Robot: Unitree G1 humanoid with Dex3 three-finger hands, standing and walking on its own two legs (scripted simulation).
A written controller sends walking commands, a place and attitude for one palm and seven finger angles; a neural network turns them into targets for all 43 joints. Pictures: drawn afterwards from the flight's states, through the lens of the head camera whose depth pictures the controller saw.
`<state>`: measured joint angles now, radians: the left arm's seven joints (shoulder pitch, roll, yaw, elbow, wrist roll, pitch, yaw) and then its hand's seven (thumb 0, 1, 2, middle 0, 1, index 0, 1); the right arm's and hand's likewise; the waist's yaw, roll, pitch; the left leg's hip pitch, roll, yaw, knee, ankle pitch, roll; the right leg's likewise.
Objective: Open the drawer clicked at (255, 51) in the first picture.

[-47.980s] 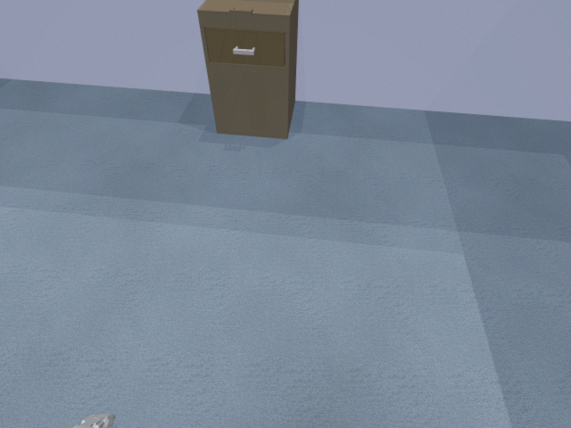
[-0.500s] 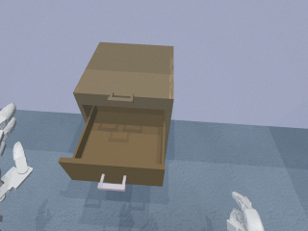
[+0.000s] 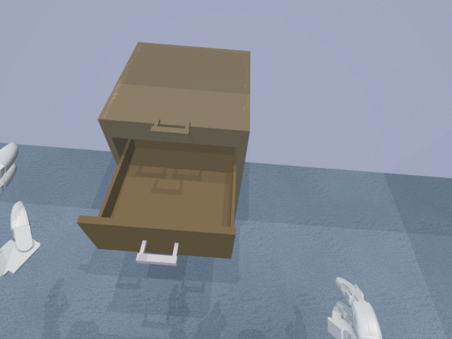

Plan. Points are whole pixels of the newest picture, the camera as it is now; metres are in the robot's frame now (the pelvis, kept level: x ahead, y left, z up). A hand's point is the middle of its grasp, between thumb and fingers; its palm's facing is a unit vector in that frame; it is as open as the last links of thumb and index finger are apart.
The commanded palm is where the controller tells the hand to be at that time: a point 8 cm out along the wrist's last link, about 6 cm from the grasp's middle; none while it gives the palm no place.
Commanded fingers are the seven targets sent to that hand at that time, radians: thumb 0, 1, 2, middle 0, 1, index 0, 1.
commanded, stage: step back with the hand held close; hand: left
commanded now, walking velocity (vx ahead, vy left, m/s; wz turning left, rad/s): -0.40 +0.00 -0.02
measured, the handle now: (158, 252) +0.35 +0.18 -0.24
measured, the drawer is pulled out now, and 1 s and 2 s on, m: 0.29 0.29 0.29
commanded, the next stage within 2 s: stop stepping back and stand still in 0.42 s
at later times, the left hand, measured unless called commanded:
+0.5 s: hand (60, 321) +0.13 +0.18 +0.16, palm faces +0.22 -0.83 -0.51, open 7.4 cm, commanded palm +0.06 +0.23 +0.19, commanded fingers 0.00 0.90 0.90 -0.20 -0.30 -0.20 -0.30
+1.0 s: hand out of the picture +0.03 +0.15 +0.17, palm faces +0.30 -0.82 -0.48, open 7.4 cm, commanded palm -0.03 +0.21 +0.19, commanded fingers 0.00 0.90 0.90 -0.20 -0.30 -0.20 -0.30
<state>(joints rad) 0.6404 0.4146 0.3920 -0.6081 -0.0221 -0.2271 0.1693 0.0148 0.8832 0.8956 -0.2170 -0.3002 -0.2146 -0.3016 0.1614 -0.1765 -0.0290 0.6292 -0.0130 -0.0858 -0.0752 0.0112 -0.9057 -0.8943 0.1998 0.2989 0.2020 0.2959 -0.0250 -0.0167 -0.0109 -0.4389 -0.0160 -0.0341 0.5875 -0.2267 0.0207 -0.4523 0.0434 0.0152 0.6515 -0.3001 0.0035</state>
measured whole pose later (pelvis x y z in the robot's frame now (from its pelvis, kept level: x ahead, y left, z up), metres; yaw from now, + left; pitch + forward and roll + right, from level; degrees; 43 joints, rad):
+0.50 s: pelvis -0.08 -0.04 +0.00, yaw -2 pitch +4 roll +1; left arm 0.69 0.45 0.37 -0.63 -0.05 -0.20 0.15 0.02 0.88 0.90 -0.22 -0.30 -0.22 -0.30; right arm 0.14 -0.22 -0.05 0.61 0.01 -0.03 -0.08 0.01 -0.91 -0.89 0.20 0.30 0.20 0.30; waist -0.03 -0.05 0.01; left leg -0.36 -0.02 0.00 0.49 -0.20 0.00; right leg -0.37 0.03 -0.03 0.58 -0.31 -0.01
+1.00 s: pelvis -0.16 -0.07 +0.01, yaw +0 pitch +1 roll +1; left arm 0.67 0.38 0.32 -0.55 -0.02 -0.22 0.15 0.02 0.88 0.90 -0.22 -0.30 -0.21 -0.30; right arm 0.26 -0.24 -0.03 0.63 0.01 -0.11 -0.06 0.01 -0.91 -0.89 0.20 0.30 0.20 0.30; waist -0.03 0.00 -0.01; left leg -0.18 0.01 0.02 0.43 -0.26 0.01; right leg -0.30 0.02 -0.10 0.44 -0.17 -0.06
